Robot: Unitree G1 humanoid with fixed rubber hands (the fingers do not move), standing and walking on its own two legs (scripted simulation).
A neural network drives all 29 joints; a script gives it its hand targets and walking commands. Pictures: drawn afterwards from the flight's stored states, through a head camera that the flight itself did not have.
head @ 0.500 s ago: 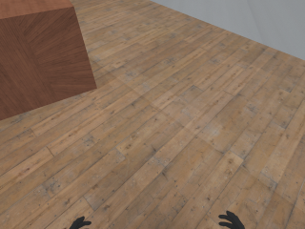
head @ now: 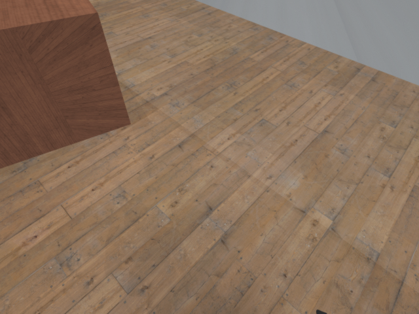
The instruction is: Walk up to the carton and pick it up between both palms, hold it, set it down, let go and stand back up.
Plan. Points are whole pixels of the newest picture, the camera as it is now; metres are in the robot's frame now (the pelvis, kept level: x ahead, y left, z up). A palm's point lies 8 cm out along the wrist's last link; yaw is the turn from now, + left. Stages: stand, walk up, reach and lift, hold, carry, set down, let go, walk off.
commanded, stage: stand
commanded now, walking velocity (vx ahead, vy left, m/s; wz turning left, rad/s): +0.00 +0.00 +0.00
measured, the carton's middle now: out of the picture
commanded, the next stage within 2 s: none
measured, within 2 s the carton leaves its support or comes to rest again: neither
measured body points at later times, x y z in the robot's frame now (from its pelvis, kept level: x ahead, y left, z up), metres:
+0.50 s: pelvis -0.01 +0.00 +0.01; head +0.01 +0.00 +0.46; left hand +0.02 +0.23 -0.14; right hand +0.03 -0.24 -0.14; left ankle -0.01 +0.11 -0.73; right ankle -0.01 -0.13 -0.73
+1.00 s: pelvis -0.02 -0.01 +0.01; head -0.01 -0.01 +0.46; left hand -0.02 +0.21 -0.15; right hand -0.02 -0.23 -0.15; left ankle -0.01 +0.11 -0.73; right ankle -0.01 -0.14 -0.73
